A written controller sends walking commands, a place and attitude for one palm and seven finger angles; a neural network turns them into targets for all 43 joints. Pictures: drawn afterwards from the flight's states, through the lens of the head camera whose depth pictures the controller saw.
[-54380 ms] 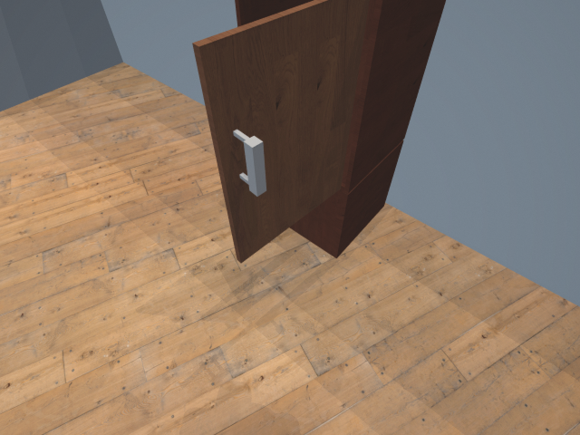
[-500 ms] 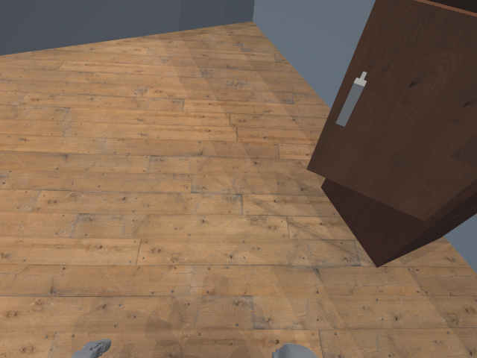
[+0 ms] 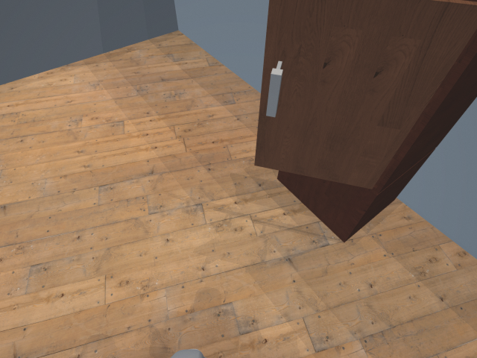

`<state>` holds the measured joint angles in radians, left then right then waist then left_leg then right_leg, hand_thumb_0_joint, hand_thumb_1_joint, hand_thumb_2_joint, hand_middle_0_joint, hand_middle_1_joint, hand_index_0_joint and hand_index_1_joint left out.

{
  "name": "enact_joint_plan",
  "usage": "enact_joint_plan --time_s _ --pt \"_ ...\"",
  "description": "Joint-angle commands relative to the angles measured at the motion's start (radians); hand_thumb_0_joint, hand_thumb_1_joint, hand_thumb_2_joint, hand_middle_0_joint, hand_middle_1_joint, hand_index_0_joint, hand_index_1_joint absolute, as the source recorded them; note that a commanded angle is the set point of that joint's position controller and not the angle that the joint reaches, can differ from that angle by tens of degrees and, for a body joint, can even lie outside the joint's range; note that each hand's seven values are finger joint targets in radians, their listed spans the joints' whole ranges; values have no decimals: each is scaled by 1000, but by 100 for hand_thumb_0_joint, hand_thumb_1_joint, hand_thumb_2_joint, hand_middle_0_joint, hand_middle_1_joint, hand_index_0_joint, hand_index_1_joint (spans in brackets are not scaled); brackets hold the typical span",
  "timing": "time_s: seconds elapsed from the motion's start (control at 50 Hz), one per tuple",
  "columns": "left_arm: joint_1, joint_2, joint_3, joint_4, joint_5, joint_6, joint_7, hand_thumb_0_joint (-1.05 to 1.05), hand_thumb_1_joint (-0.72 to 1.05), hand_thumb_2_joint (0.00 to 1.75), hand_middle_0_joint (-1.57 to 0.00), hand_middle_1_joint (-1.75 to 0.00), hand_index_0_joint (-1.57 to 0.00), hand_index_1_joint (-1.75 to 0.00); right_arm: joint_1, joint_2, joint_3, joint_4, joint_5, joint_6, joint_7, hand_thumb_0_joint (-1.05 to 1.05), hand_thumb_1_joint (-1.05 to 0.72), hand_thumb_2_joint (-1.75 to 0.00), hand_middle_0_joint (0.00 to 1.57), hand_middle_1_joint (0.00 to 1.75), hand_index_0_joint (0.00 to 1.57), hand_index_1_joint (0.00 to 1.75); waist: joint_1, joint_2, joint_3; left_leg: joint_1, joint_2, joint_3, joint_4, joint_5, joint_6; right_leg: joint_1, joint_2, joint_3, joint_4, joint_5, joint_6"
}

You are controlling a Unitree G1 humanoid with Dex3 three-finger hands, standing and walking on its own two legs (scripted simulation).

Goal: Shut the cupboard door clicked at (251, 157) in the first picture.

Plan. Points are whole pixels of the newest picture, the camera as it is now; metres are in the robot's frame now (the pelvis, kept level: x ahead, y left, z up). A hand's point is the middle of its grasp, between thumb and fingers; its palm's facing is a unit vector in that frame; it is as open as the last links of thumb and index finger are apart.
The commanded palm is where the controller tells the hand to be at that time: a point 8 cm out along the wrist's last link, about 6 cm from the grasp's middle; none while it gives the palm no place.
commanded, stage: turn to face it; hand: left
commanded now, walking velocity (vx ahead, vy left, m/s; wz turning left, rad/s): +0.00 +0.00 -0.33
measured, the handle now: (275, 89) +0.75 -0.05 +0.02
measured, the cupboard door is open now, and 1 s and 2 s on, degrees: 39 39 39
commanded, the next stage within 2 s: take the last steps up to it in 0.18 s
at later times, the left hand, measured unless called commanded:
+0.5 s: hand out of the picture +0.13 +0.18 -0.16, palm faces -0.21 -0.95 -0.22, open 7.4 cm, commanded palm none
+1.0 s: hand out of the picture +0.09 +0.11 -0.19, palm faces -0.13 -0.98 -0.12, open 7.4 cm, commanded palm none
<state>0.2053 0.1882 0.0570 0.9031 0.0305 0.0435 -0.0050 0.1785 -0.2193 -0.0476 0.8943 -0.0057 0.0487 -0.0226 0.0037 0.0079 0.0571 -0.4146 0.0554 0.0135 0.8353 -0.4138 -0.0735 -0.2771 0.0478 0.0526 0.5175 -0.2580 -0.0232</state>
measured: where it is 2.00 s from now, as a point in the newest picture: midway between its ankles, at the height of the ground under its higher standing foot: outside the picture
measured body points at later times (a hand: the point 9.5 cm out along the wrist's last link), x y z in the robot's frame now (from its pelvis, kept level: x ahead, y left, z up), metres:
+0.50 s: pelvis +0.01 +0.00 +0.00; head +0.02 -0.02 +0.45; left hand +0.14 +0.23 -0.14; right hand -0.05 -0.24 -0.16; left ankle +0.01 +0.13 -0.73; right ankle -0.05 -0.10 -0.73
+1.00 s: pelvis +0.16 -0.06 -0.02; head +0.20 -0.05 +0.43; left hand +0.10 +0.16 -0.18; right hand +0.21 -0.30 -0.16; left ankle +0.26 +0.01 -0.74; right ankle -0.03 -0.10 -0.72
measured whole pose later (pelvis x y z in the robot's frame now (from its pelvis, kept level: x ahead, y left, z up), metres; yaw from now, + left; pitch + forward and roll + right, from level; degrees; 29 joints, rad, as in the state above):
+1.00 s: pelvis +0.16 -0.06 -0.02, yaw -12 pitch -1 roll -1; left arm 0.44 0.11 0.03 1.18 0.01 -0.03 0.01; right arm 0.13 -0.15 -0.02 0.98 -0.03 -0.04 -0.01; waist 0.01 -0.02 0.08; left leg -0.44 0.04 0.13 0.68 -0.19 0.06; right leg 0.02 0.05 -0.07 0.61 -0.48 -0.05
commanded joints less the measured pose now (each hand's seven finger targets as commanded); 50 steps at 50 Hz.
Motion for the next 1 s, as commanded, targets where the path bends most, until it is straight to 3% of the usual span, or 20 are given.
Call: enact_joint_plan --time_s 0.0,0.02,0.04,0.06,0.08,0.1,0.16,0.26,0.38,0.44,0.46,0.5,0.54,0.64,0.84,0.88,0.92,0.94,0.96,0.98 --pt "-38 202 58 -71 -8 -19 15 0 90 90 -20 -30 -20 -30 101 -76 -17 -40 1 -37 -9 0 -90 -90 20 30 20 30 -41 -140 -111 193 -24 8 -329 158 20 -18 -217 262 -68 294 -110" --pt "-35 168 50 -79 -16 -15 14 0 90 90 -20 -30 -20 -30 137 -111 -18 -26 -3 -50 -14 0 -90 -90 20 30 20 30 -51 -46 -130 312 38 -40 -459 211 39 -104 -146 203 1 192 -61" --pt "5 109 40 -86 -25 -11 8 0 90 90 -20 -30 -20 -30 143 -203 -32 -33 -17 -59 -16 0 -90 -90 20 30 20 30 -40 217 -139 390 254 -278 -529 319 118 -238 -4 72 175 -85 2" --pt "-4 113 36 -94 -19 -10 6 0 90 90 -20 -30 -20 -30 140 -240 -37 -42 -23 -51 -22 0 -90 -90 20 30 20 30 -45 297 -111 335 392 -375 -562 416 213 -272 10 -10 380 -336 31" --pt "-23 132 41 -91 -12 -5 3 0 90 90 -20 -30 -20 -30 116 -214 -28 -52 -30 -47 -28 0 -90 -90 20 30 20 30 -41 172 -72 237 387 -326 -556 450 249 -231 -30 27 501 -310 34" --pt "-8 132 48 -71 -5 2 1 0 90 90 -20 -30 -20 -30 84 -176 -14 -50 -30 -55 -31 0 -90 -90 20 30 20 30 -16 252 -65 211 336 -284 -564 514 236 -239 -42 32 570 -266 42" --pt "18 116 50 -40 -7 7 -11 0 90 90 -20 -30 -20 -30 46 -139 -2 -55 -29 -57 -36 0 -90 -90 20 30 20 30 8 155 -53 250 245 -107 -514 613 206 -251 -53 0 626 -178 61" --pt "-23 80 32 -35 -12 7 -12 0 90 90 -20 -30 -20 -30 128 -137 -11 2 -26 -57 -33 0 -90 -90 20 30 20 30 -27 162 -108 357 239 -49 -474 701 218 -210 -64 -51 450 -170 68" --pt "-96 74 21 -42 -3 -1 -36 0 90 90 -20 -30 -20 -30 179 -193 -36 49 -39 -51 -16 0 -90 -90 20 30 20 30 -70 178 -56 300 303 -123 -571 92 211 -144 -59 -116 222 -213 34" --pt "-5 83 29 -1 -3 -13 -45 0 90 90 -20 -30 -20 -30 141 -199 -38 61 -33 -54 -12 0 -90 -90 20 30 20 30 -13 130 -55 174 268 -68 -500 -15 164 76 -30 -154 -34 -78 17" --pt "70 111 37 27 -1 -21 -41 0 90 90 -20 -30 -20 -30 124 -175 -35 61 -27 -56 -10 0 -90 -90 20 30 20 30 24 46 -67 81 213 -3 -402 -34 129 218 -46 -121 -145 -39 2" --pt "220 258 62 81 1 -37 -10 0 90 90 -20 -30 -20 -30 14 -67 -2 -8 -18 -58 4 0 -90 -90 20 30 20 30 107 -361 -31 -313 0 149 80 -253 41 391 -397 385 -365 -254 -161" --pt "150 191 49 64 -7 -46 9 0 90 90 -20 -30 -20 -30 -8 -102 -18 8 -24 -52 9 0 -90 -90 20 30 20 30 60 -222 72 -350 51 12 252 -80 56 237 -373 325 -394 -306 -203" --pt "128 87 5 86 -16 -92 11 0 90 90 -20 -30 -20 -30 71 -45 -12 68 -31 -51 27 0 -90 -90 20 30 20 30 -18 -90 73 -248 62 48 231 120 22 202 -263 45 -324 263 -159" --pt "248 84 -8 198 -6 -110 30 0 90 90 -20 -30 -20 -30 -82 -12 2 22 -17 -67 34 0 -90 -90 20 30 20 30 6 -82 68 -252 32 95 -41 138 60 377 -274 41 -253 638 -175" --pt "241 90 -6 210 -7 -111 32 0 90 90 -20 -30 -20 -30 -44 -8 2 36 -16 -77 26 0 -90 -90 20 30 20 30 -23 -79 36 -104 -14 130 -134 132 83 357 -265 15 -161 841 -159" --pt "220 101 -3 210 -17 -114 31 0 90 90 -20 -30 -20 -30 155 -37 -4 104 -23 -89 12 0 -90 -90 20 30 20 30 -109 -61 -59 174 -79 161 -274 268 107 297 -200 -51 82 954 -109" --pt "232 86 -1 201 -24 -114 30 0 90 90 -20 -30 -20 -30 292 -99 -17 140 -31 -96 3 0 -90 -90 20 30 20 30 -155 7 -154 429 38 16 -297 460 155 122 -148 -79 278 709 -65" --pt "298 28 -13 185 -39 -111 26 0 90 90 -20 -30 -20 -30 395 -186 -33 161 -42 -102 -9 0 -90 -90 20 30 20 30 -153 220 -289 692 320 -344 -319 685 292 -144 -19 -130 600 60 -22" --pt "252 35 -22 160 -36 -112 28 0 90 90 -20 -30 -20 -30 398 -201 -30 162 -25 -89 -15 0 -90 -90 20 30 20 30 -141 172 -268 621 439 -498 -447 718 372 -214 3 -43 804 -325 -37"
